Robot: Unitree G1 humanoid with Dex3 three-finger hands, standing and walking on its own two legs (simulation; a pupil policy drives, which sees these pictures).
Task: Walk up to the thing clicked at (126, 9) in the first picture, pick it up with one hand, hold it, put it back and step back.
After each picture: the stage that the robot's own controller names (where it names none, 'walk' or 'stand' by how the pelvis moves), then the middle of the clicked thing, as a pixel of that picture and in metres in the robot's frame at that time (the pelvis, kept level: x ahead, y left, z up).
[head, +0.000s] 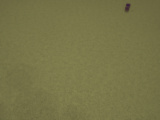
stand; (127, 8) +2.25 -0.70 -0.72
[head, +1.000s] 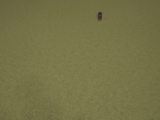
walk; (99, 16) +2.20 -0.14 -0.70
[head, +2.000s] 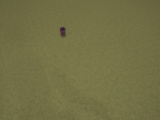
walk; (62, 32) +1.61 +0.30 -0.71
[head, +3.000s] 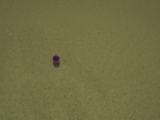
walk; (56, 61) +1.07 +0.26 -0.70
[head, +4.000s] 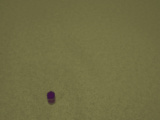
walk; (51, 98) +0.67 +0.20 -0.70
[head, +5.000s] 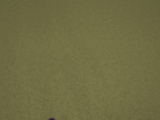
stand; out of the picture +0.42 +0.21 -0.69
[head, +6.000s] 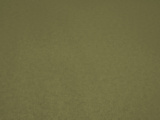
stand; out of the picture +0.37 +0.20 -0.72
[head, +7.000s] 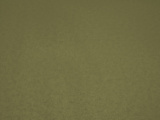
stand; out of the picture +0.39 +0.19 -0.73
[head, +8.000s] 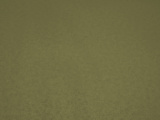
stand; out of the picture +0.39 +0.20 -0.73
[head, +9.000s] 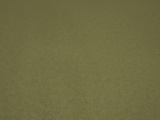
stand; out of the picture +0.38 +0.20 -0.73
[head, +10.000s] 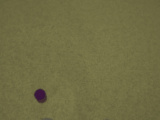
go down; (40, 96) +0.42 +0.21 -0.55
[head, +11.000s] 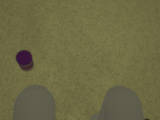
go down; (25, 61) +0.47 +0.23 -0.31
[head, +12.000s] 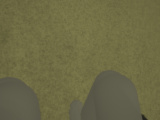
close in; out of the picture +0.45 +0.26 -0.24
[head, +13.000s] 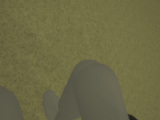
close; out of the picture +0.44 +0.29 -0.22
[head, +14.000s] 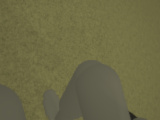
lift; out of the picture +0.43 +0.28 -0.23
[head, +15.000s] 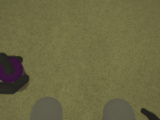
lift; (14, 76) +0.35 +0.22 -0.04
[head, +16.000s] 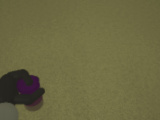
hold; (31, 93) +0.33 +0.18 +0.00
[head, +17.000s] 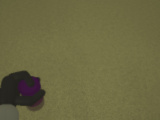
hold; (32, 94) +0.33 +0.17 +0.00
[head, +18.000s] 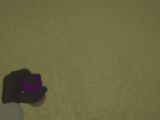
crouch; (33, 91) +0.34 +0.16 -0.04
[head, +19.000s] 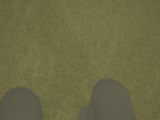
lower; out of the picture +0.49 +0.26 -0.09
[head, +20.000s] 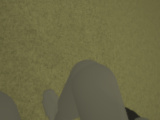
lower; out of the picture +0.44 +0.30 -0.23
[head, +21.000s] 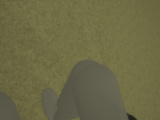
lower; out of the picture +0.45 +0.30 -0.23
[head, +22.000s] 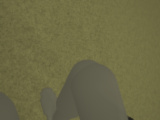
lower; out of the picture +0.45 +0.30 -0.23
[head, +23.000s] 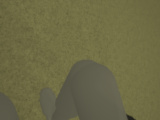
lower; out of the picture +0.45 +0.30 -0.24
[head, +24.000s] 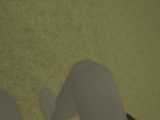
open; out of the picture +0.45 +0.27 -0.24
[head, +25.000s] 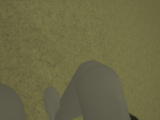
stand; out of the picture +0.45 +0.27 -0.24
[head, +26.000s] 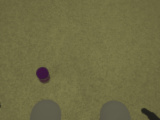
walk; (43, 75) +0.47 +0.19 -0.45
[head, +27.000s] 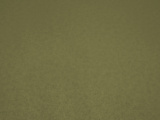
stand; out of the picture +0.40 +0.17 -0.66
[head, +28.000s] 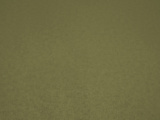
stand; out of the picture +0.41 +0.18 -0.67
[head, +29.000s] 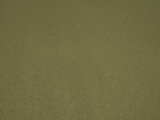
stand; out of the picture +0.41 +0.17 -0.71
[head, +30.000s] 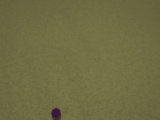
walk; (56, 115) +0.45 +0.14 -0.70
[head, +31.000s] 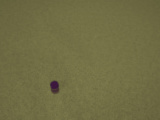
walk; (54, 87) +0.63 +0.19 -0.70
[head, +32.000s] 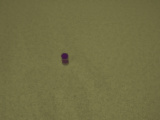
walk; (65, 59) +0.98 +0.20 -0.70
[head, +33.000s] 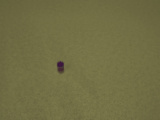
stand; (60, 67) +1.02 +0.21 -0.71
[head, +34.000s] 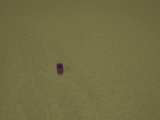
stand; (60, 69) +1.03 +0.22 -0.73
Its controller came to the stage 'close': yes
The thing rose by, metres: 0.71
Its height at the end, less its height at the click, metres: +0.00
